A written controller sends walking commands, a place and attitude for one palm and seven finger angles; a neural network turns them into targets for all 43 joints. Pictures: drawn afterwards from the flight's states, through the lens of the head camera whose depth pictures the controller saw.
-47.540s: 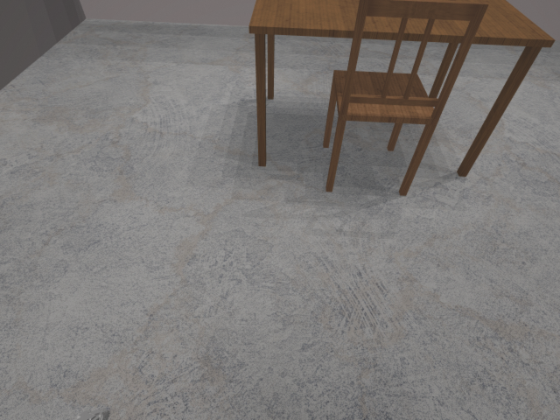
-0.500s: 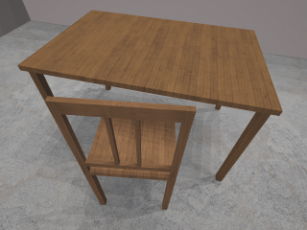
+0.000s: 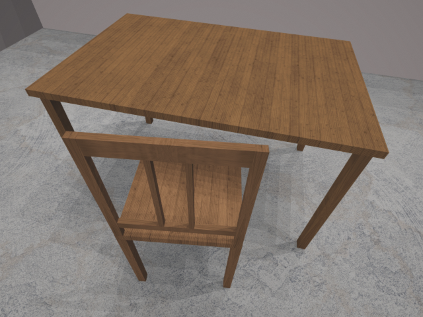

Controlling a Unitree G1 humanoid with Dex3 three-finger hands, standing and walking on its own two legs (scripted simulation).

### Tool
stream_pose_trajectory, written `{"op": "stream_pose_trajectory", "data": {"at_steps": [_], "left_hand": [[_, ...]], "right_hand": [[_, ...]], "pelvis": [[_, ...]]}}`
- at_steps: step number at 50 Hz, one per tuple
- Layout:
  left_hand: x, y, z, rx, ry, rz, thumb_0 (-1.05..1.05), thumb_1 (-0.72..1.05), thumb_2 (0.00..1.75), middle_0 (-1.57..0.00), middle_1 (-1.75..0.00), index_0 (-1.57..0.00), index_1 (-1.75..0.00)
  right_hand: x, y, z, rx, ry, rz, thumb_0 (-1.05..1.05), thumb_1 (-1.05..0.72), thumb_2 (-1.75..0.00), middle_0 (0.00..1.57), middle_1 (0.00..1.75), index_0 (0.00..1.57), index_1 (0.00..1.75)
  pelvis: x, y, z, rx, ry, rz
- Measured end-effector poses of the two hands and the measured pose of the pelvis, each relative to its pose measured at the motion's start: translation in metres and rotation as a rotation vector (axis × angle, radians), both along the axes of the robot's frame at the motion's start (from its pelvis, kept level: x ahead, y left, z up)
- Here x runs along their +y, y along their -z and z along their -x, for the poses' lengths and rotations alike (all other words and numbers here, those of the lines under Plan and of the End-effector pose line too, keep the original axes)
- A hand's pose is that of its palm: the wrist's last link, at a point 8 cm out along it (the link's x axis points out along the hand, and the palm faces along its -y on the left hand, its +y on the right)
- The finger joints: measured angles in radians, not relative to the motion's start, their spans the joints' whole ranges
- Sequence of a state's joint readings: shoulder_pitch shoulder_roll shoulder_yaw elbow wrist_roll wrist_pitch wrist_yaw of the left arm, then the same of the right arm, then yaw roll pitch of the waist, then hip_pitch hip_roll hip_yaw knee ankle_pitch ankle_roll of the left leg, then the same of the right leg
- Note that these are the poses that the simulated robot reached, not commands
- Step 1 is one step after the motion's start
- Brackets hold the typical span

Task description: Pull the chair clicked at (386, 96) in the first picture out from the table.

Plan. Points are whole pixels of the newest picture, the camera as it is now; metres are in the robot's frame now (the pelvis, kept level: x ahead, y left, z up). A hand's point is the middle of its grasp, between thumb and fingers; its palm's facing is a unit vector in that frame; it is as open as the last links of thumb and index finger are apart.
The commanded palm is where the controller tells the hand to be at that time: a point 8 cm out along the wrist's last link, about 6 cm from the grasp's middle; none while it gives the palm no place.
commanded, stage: look again from close up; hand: left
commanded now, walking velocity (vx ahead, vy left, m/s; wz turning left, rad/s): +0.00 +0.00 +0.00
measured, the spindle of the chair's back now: (155, 195) +0.42 +0.17 -0.08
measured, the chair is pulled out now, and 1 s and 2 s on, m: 0.13 0.13 0.13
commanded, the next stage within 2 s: raise the hand toward the chair's back in 0.84 s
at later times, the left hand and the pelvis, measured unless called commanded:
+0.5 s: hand out of the picture -0.02 +0.16 -0.18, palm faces +0.03 -0.99 -0.16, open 7.4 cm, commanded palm none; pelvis +0.00 +0.00 +0.00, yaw +0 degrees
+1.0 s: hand out of the picture +0.00 +0.18 -0.16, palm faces +0.14 -0.97 -0.18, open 7.4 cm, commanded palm +0.09 +0.21 -0.08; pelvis -0.01 +0.00 +0.00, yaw +1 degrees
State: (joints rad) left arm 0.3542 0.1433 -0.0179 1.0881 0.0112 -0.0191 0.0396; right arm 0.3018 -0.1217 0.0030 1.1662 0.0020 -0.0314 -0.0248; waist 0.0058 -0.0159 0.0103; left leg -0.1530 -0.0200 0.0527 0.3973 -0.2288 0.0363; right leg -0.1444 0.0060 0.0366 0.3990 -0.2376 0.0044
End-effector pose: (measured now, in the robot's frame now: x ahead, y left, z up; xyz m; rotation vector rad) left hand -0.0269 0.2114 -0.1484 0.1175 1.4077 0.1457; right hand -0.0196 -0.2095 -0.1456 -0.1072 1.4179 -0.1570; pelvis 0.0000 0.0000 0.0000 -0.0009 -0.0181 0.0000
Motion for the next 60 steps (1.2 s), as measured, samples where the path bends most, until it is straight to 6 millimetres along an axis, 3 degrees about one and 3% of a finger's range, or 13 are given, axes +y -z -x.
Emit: {"op": "stream_pose_trajectory", "data": {"at_steps": [48,50,54,57,60], "left_hand": [[0.0,0.003,0.009,0.011,0.0,0.007,0.0,0.9,0.9,-0.2,-0.3,-0.2,-0.29],[0.012,-0.015,-0.017,-0.133,-0.084,-0.028,0.01,0.92,0.9,-0.2,-0.3,-0.2,-0.29],[0.037,-0.082,-0.097,-0.634,-0.067,-0.125,0.03,0.93,0.89,-0.2,-0.29,-0.19,-0.29],[0.029,-0.117,-0.154,-0.988,-0.015,-0.073,0.03,0.88,0.87,-0.19,-0.29,-0.18,-0.28],[0.008,-0.129,-0.186,-1.287,0.047,0.073,0.02,0.82,0.85,-0.18,-0.28,-0.18,-0.27]], "right_hand": [[0.004,-0.001,0.003,0.002,-0.008,0.001,0.0,-0.91,-0.9,0.2,0.3,0.2,0.3],[-0.002,-0.004,-0.005,-0.074,-0.031,0.042,0.01,-0.92,-0.9,0.2,0.3,0.2,0.3],[-0.021,-0.013,-0.042,-0.363,-0.11,0.075,0.02,-0.93,-0.9,0.2,0.3,0.2,0.3],[-0.037,-0.021,-0.082,-0.551,-0.178,0.105,0.02,-0.92,-0.9,0.2,0.3,0.2,0.3],[-0.05,-0.033,-0.123,-0.726,-0.222,0.139,0.02,-0.92,-0.9,0.2,0.3,0.2,0.3]], "pelvis": [[0.003,0.001,0.003,0.005,-0.007,0.009],[0.004,0.002,0.008,-0.005,-0.022,0.012],[0.005,0.01,0.018,0.011,-0.054,-0.006],[0.004,0.022,0.03,0.069,-0.078,0.005],[-0.002,0.042,0.039,0.142,-0.06,0.006]]}}
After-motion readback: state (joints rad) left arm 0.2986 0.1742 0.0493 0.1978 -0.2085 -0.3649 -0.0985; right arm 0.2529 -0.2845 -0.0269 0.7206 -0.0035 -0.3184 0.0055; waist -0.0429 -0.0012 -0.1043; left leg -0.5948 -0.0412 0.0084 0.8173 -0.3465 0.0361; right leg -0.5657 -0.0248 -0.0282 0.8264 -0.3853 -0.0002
